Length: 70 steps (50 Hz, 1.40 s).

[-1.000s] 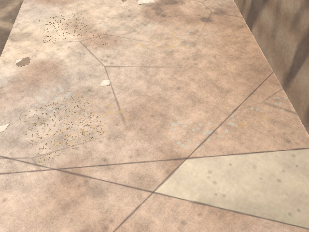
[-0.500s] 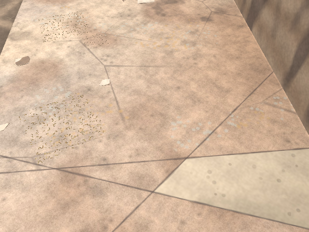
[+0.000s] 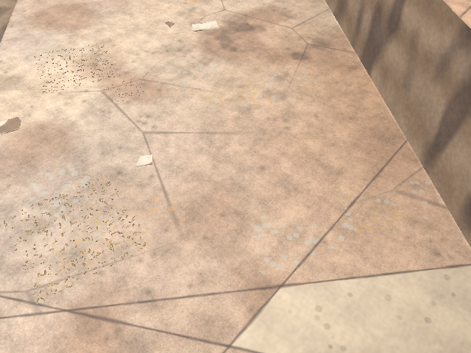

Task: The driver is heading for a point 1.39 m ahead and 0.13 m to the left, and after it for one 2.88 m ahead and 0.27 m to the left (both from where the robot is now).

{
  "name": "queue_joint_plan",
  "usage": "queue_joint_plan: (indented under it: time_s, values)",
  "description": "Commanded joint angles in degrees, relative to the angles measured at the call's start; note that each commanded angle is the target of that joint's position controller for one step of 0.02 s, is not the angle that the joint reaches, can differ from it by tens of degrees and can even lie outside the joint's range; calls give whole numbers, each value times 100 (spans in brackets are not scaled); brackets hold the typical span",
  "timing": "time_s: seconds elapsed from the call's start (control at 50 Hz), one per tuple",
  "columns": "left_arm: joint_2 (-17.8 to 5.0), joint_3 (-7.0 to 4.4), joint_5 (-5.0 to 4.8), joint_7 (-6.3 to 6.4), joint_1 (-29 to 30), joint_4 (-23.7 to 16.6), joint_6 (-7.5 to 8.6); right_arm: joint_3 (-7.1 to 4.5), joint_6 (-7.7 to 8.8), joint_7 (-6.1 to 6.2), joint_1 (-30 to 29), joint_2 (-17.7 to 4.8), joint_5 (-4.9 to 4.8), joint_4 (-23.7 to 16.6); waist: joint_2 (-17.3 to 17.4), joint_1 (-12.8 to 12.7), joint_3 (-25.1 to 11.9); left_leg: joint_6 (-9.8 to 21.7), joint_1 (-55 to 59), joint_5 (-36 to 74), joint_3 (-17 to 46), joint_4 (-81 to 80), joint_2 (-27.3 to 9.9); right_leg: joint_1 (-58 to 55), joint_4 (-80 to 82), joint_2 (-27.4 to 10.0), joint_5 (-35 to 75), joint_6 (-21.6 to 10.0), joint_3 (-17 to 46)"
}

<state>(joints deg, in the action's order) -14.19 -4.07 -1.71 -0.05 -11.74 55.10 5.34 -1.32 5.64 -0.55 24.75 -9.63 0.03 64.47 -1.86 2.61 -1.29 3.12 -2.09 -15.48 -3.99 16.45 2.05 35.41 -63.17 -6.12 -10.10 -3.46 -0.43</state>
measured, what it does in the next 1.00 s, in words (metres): walks ahead: right foot, then left foot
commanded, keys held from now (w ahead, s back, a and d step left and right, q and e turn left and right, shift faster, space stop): w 0.92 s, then no key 0.08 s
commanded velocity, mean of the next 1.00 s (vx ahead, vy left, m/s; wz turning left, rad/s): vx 0.48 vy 0.00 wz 0.00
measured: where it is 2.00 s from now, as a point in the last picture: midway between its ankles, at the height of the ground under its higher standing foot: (232, 287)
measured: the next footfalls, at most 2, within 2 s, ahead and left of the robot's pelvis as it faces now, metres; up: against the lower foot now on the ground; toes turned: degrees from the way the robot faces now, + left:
right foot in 0.26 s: +0.35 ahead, -0.15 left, +0.00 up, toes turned -3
left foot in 0.84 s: +0.71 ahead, +0.09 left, +0.00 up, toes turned +2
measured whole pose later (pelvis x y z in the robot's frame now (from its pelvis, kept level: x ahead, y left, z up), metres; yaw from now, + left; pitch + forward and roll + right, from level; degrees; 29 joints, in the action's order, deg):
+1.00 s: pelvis +0.58 +0.00 +0.00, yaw +0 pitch +1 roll +0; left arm -15.2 -3.5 -1.3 0.5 -14.2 55.6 5.5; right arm -3.4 5.7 -1.8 11.5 -13.5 0.5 53.8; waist -1.9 0.5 1.8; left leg 3.5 -17.5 -8.0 -4.0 23.9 1.9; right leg 28.2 -67.7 -4.2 -19.9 -2.4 1.4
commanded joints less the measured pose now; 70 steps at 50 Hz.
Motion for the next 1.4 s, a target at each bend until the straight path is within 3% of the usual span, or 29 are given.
queue_joint_plan:
  time_s: [0.02,0.12,0.18,0.22,0.26,0.28,0.3,0.32,0.34,0.36,0.38,0.42,0.56,0.72,0.78,0.82,0.84,0.86,0.88,0.9,0.94,0.98,1.06,1.2,1.26,1.3,1.32,1.36,1.4]
  values:
    - [-43,21,44,-32,591,-466,-11,-91,-1,121,164,-871,30,-241,464,-58,837,749,-48,1880,1017,-984,-1408,1052,965,-156,562,184,12]
    - [-52,123,-4,-163,1703,-862,36,-148,-34,187,476,-1033,-39,-289,590,171,1031,725,-70,1706,664,-1195,-1425,464,2636,175,1293,175,-270]
    - [-168,120,-20,-269,1938,-1027,82,-202,-73,195,523,-1055,-93,-264,619,55,1043,636,550,2262,557,-902,-1655,370,3101,246,1116,-57,-204]
    - [-421,12,-12,-295,1518,-981,109,-264,-116,196,366,-1205,-64,-326,823,-290,593,511,885,4033,455,-223,-1722,-424,3160,516,778,-252,-339]
    - [-887,-241,-30,-239,-169,-504,78,-262,-201,183,161,-1214,-11,-415,949,-1158,-453,258,403,5294,163,1815,-1390,-2687,3119,818,647,-550,-484]
    - [-1348,-358,46,-167,-1183,-288,42,-163,-194,158,204,-981,70,-577,243,-1399,-1271,87,-1094,3341,22,3764,-1019,-4568,3014,-364,314,-912,962]
    - [-1568,-357,156,-217,-1457,-159,44,76,-43,70,1026,-11,-22,-575,-1405,-806,-2278,-196,-3013,-1389,560,5763,181,-6094,4140,-1713,-1242,-1870,4159]
    - [-1038,-214,122,-224,-1237,-171,66,-62,143,32,492,-616,-199,-598,-928,-993,-1931,-38,-3612,-1564,1297,6462,-35,-5801,4736,-1513,-1558,-1594,4543]
    - [-791,-138,85,-209,-668,-241,98,-149,228,30,-148,-924,-323,-838,-708,-862,-967,51,-4039,-1137,1066,6562,-331,-4963,4759,-1363,-1051,-1307,3520]
    - [-627,-70,101,-220,-115,-371,136,-164,262,88,-482,-1000,-282,-928,-22,-652,-563,88,-3752,-538,961,6263,-667,-3952,4878,-1190,-199,-1151,2714]
    - [-482,-32,173,-249,182,-389,173,-232,222,142,-600,-990,-188,-934,163,-434,-296,91,-3411,-209,897,5918,-879,-3137,4996,-983,392,-1048,2123]
    - [-266,36,231,-282,233,-275,201,-254,39,164,-283,-749,-154,-891,-83,-114,-183,122,-2875,-4,928,5508,-1094,-2448,5311,-709,551,-1024,1510]
    - [-681,-23,180,-10,-515,-30,139,-315,-79,158,-1594,-787,-31,-1385,-25,-287,420,-220,-3921,1563,708,3397,-1190,-2485,5801,-547,816,-1002,771]
    - [-792,-63,78,50,-1340,254,-9,-195,25,-77,-3016,-692,-129,-1840,-89,-741,688,-144,-3860,1942,385,1518,-759,-3626,5428,-713,1043,-797,403]
    - [-905,-124,66,80,-1246,268,-98,-242,84,-166,-2860,-885,-148,-1912,-248,-501,530,82,-3419,1296,315,1255,-598,-4069,4941,-928,1960,-653,439]
    - [-904,-114,72,82,-968,189,-153,-441,104,-145,-1649,-1249,-127,-1577,-324,174,-211,333,-1666,1194,-8,1118,-201,-3888,3568,-612,3771,-438,133]
    - [-724,-27,131,78,-936,77,-152,-584,98,-94,-520,-1628,-74,-1286,-68,590,-1013,640,122,1285,584,1351,-739,-2909,2057,-306,3101,-242,-97]
    - [-24,180,166,7,-1633,1,-37,-734,59,-74,240,-2228,17,-1116,1335,382,-1936,1593,2486,434,3277,1028,-2266,-474,-329,689,399,204,-262]
    - [-196,161,70,-30,-1507,78,127,-580,44,-88,258,-1778,-11,-1104,1531,430,-2295,1729,2732,-50,4729,126,-2537,371,-1239,912,-2182,150,633]
    - [-700,26,-91,-51,-945,-89,221,-473,55,-82,-279,-1442,-65,-1183,1243,365,-1389,1363,2038,-169,3862,78,-2321,919,-1574,527,-1931,21,718]
    - [-718,-18,-26,30,-344,-214,212,-329,57,-99,-1265,-1033,3,-1403,467,5,-319,1051,144,1197,2371,-208,-1888,564,-990,6,-989,11,408]
    - [-491,-53,67,96,-674,-118,24,-260,87,-143,-1471,-830,94,-1353,604,-378,-124,939,-809,2831,1511,-351,-1567,-277,-521,-156,-788,99,404]
    - [-264,-34,158,153,-549,-220,-130,-280,89,-16,-1327,-1078,121,-1156,583,-563,-66,1013,-1152,4688,661,-366,-1383,-392,622,-59,-131,339,235]
    - [-296,27,161,76,507,-451,-187,-266,-105,119,-999,-1189,28,-887,665,-178,-173,801,-593,4028,421,-128,-1305,-1005,2861,243,1092,318,118]
    - [-417,-17,232,45,401,-411,-147,-264,-193,149,-1131,-1136,-65,-807,593,-364,-160,623,-395,3545,581,494,-1313,-1396,3575,349,1047,101,77]
    - [-963,-159,317,97,11,-267,-118,-227,-170,156,-655,-979,51,-763,-19,-240,-578,142,-781,2296,399,1313,-684,-2771,3710,-144,4153,-206,541]
    - [-919,-132,312,127,-51,-212,-171,-138,-141,143,70,-608,104,-575,-699,84,-1068,-145,-1613,543,278,1782,-376,-3907,3347,-775,4976,-839,1104]
    - [-280,38,229,100,-30,-120,-290,-134,-307,199,-393,-685,-11,-612,-803,-120,-1042,-365,-1812,-1192,348,2130,-276,-3486,3783,-1063,3283,-1188,1694]
    - [-390,50,243,96,617,-263,-359,-160,-537,272,-639,-773,-4,-624,-615,73,-658,-327,-1448,-679,417,1503,-399,-2562,4111,-813,1479,-809,1574]
Velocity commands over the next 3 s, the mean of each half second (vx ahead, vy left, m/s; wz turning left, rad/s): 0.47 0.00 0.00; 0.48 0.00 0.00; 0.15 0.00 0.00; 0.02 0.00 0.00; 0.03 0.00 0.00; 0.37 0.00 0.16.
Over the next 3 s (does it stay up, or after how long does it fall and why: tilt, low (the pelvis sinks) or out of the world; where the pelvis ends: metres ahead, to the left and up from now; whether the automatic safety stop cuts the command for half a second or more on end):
stays up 0.94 -0.06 -0.01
